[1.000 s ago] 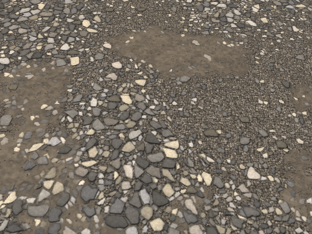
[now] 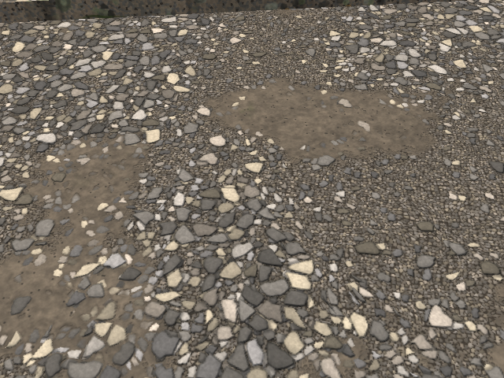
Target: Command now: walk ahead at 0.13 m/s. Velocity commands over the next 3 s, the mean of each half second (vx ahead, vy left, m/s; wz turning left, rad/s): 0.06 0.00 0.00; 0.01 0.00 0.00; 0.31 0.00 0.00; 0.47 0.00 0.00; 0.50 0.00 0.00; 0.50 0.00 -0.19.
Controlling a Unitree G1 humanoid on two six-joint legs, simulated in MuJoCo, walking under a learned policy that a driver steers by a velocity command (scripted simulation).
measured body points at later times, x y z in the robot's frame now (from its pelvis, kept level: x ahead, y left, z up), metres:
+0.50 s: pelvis +0.03 +0.02 +0.00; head +0.04 +0.03 +0.45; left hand +0.09 +0.29 -0.15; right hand +0.10 -0.23 -0.14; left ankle +0.01 +0.12 -0.74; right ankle -0.01 -0.11 -0.74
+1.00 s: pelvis +0.01 +0.02 +0.00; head +0.02 +0.02 +0.45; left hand +0.01 +0.27 -0.15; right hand +0.05 -0.23 -0.15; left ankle +0.01 +0.12 -0.74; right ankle -0.01 -0.11 -0.74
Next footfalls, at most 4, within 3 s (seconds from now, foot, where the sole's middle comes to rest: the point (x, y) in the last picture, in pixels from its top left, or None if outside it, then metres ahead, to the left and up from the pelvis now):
1.68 left None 0.42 0.12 -0.77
2.22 right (315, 311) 0.72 -0.14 -0.77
2.76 left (236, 224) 1.03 0.10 -0.77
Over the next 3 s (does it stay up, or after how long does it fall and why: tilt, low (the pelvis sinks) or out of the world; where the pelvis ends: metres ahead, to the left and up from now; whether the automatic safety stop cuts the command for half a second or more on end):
stays up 0.98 0.01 0.01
